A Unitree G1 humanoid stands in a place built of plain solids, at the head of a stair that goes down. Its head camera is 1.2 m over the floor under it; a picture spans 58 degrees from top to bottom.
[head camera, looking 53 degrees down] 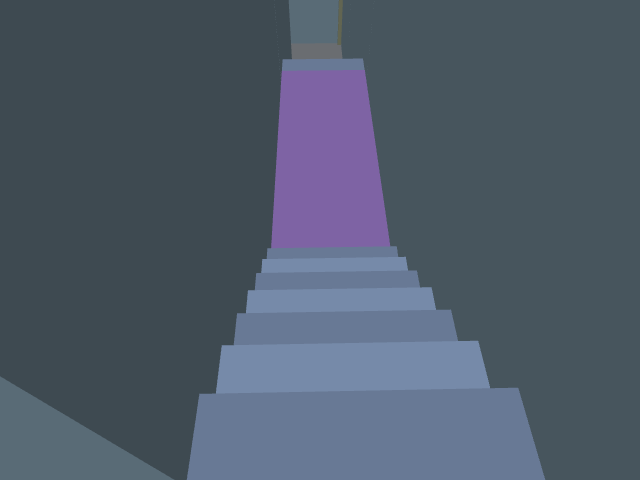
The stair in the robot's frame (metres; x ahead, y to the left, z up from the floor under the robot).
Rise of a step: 0.20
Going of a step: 0.22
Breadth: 0.88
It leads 1 degrees to the left of straight ahead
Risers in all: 7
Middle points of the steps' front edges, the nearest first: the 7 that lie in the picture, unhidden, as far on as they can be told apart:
0.39 -0.11 0.00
0.61 -0.10 -0.20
0.84 -0.10 -0.39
1.06 -0.10 -0.59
1.28 -0.09 -0.79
1.51 -0.09 -0.98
1.73 -0.08 -1.18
